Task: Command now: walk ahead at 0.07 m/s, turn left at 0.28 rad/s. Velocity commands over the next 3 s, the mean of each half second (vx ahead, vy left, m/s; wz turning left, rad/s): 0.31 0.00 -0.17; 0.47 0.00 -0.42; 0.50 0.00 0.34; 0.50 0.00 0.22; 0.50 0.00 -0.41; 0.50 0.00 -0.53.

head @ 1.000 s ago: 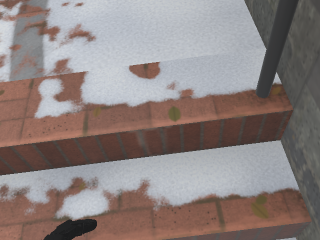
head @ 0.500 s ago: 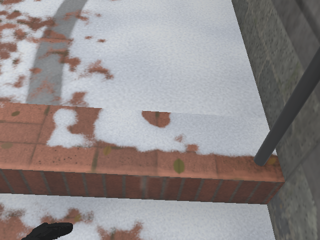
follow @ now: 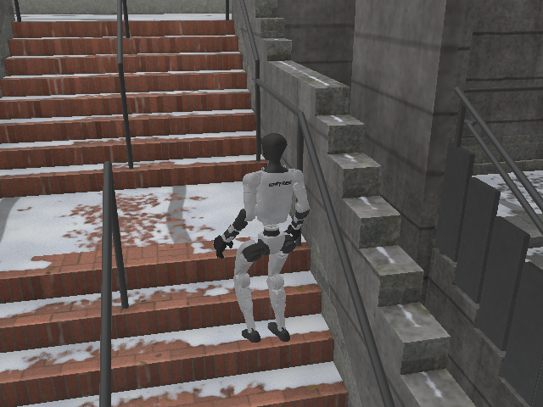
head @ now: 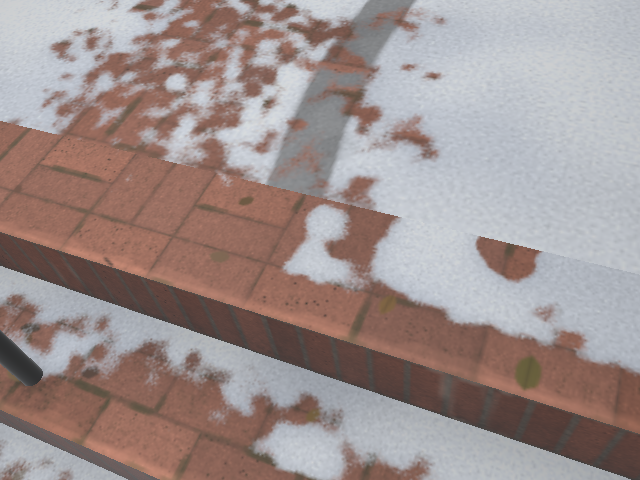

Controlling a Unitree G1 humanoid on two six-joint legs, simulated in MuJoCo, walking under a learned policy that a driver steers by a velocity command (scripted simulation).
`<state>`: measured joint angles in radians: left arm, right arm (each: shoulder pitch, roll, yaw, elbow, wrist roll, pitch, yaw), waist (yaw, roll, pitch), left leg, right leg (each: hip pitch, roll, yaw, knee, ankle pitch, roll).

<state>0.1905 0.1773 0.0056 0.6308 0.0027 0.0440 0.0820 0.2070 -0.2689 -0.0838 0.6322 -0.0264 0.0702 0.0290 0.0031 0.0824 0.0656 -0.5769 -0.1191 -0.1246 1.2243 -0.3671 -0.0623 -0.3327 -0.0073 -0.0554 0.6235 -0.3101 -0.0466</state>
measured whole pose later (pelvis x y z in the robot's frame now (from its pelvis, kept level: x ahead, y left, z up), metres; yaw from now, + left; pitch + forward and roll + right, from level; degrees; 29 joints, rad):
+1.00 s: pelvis +0.41 -0.04 +0.17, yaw -22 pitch +3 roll +0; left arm 0.44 0.24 0.05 0.98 0.03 -0.09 0.00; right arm 0.04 -0.04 0.03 0.52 -0.02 -0.07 -0.02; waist -0.01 -0.01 -0.02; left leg -1.32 -0.04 -0.03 2.25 -0.34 0.12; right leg -0.22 0.13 0.00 0.54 -0.37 -0.13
